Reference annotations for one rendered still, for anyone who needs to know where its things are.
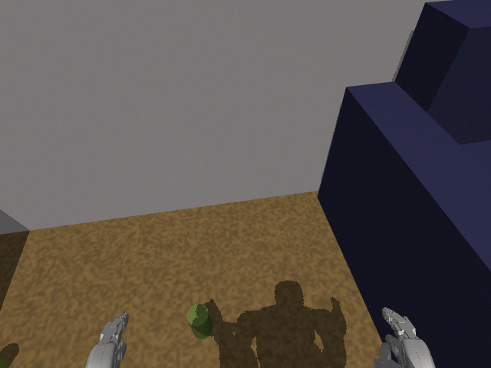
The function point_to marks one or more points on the left robot hand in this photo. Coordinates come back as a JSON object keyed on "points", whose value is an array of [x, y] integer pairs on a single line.
{"points": [[109, 353]]}

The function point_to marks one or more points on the right robot hand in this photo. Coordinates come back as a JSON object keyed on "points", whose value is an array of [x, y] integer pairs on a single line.
{"points": [[411, 352]]}

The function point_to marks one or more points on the sofa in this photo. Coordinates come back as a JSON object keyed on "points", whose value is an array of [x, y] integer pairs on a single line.
{"points": [[407, 186]]}

